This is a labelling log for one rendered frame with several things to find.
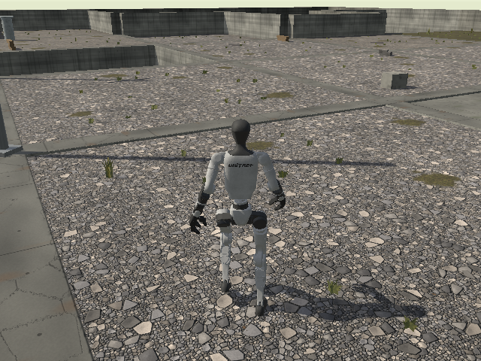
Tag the robot right hand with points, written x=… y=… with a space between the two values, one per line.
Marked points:
x=281 y=205

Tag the robot left hand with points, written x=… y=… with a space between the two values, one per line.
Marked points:
x=193 y=222

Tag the left robot forearm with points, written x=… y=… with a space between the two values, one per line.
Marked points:
x=201 y=202

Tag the right robot upper arm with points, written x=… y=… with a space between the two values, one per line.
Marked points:
x=265 y=160

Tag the left robot foot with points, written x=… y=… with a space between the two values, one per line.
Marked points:
x=225 y=286

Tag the left robot upper arm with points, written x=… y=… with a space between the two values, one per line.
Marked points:
x=212 y=172

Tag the right robot forearm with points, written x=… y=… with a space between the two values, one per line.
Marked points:
x=279 y=193

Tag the right robot foot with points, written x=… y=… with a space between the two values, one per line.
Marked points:
x=261 y=309

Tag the robot foot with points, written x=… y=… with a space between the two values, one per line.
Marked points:
x=225 y=286
x=261 y=309

